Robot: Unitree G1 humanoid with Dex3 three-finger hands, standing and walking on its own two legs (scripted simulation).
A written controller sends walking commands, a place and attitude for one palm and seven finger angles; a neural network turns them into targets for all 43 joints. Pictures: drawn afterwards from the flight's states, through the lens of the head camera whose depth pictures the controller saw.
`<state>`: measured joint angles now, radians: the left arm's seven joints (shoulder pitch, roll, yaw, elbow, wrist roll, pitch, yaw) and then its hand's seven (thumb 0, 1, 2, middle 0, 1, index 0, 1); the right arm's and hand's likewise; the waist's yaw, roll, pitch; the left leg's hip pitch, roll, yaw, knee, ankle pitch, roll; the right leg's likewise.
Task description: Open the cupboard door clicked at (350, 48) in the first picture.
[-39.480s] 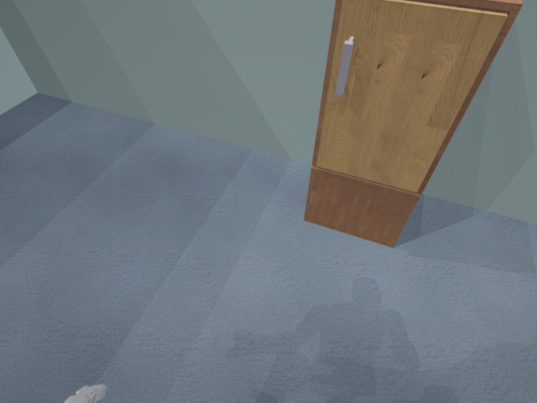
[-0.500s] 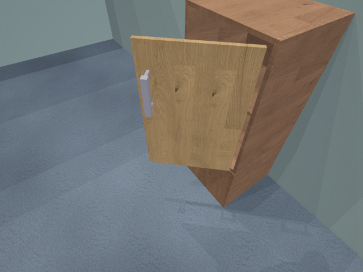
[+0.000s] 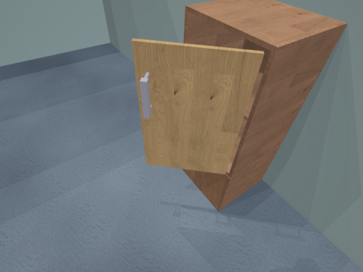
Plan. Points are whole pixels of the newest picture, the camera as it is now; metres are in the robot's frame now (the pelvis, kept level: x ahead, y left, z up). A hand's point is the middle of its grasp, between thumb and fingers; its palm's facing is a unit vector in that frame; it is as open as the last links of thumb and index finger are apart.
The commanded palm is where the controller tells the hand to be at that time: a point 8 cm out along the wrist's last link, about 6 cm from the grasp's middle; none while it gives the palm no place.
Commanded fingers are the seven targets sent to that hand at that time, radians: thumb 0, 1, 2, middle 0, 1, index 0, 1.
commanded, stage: shuffle to correct the standing spot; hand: left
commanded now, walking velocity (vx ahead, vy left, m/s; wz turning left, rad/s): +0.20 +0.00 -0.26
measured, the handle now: (147, 95) +0.63 +0.16 +0.04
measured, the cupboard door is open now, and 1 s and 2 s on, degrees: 47 47 47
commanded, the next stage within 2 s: come to a stop and stand still in 0.16 s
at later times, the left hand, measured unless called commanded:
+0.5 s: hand out of the picture +0.11 +0.17 -0.17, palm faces +0.00 -0.98 -0.22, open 7.3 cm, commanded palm none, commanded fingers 0.00 0.90 0.90 -0.20 -0.30 -0.20 -0.30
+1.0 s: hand out of the picture +0.05 +0.20 -0.16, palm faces -0.03 -0.97 -0.25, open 7.4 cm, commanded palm none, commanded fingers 0.00 0.90 0.90 -0.20 -0.30 -0.20 -0.30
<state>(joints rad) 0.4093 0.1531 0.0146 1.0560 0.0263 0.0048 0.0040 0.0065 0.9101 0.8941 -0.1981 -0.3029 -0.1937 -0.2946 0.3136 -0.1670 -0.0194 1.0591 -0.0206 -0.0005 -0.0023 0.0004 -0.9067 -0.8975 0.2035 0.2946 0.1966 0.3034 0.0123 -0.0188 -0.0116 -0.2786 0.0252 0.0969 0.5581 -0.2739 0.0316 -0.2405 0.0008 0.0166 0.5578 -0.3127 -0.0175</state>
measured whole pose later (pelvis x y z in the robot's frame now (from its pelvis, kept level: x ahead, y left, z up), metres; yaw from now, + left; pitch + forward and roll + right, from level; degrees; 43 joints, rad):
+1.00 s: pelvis +0.01 +0.01 +0.00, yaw -3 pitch -2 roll +1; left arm 0.28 0.17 0.00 1.00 0.02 0.02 0.02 0.01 0.91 0.89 -0.20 -0.30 -0.20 -0.29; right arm 0.30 -0.19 -0.01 0.98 -0.03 0.01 0.00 0.00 -0.92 -0.90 0.20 0.29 0.20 0.30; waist -0.01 0.04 0.01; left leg -0.23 0.00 0.11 0.51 -0.24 0.04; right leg -0.29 -0.04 -0.05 0.54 -0.23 -0.02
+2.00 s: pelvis +0.06 +0.00 +0.01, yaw -2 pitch +0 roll +1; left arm 0.25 0.16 0.00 1.10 0.01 -0.02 0.03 0.01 0.92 0.89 -0.20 -0.30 -0.19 -0.29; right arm 0.25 -0.16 0.00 1.13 -0.01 -0.03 -0.03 0.00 -0.91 -0.90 0.20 0.29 0.20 0.30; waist 0.00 0.00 0.04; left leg -0.15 0.01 0.10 0.43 -0.27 0.01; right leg -0.21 0.00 -0.05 0.47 -0.25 -0.03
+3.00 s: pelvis +0.03 +0.02 +0.01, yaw -1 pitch -3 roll +0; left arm 0.20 0.28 0.00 1.03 0.01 0.00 0.01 0.01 0.91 0.89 -0.20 -0.30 -0.20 -0.29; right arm 0.17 -0.27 0.00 1.03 -0.02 -0.01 0.00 0.00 -0.91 -0.90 0.20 0.29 0.20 0.30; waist 0.00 0.00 0.00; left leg -0.15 -0.02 0.08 0.43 -0.24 0.05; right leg -0.18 -0.03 -0.06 0.43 -0.19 0.00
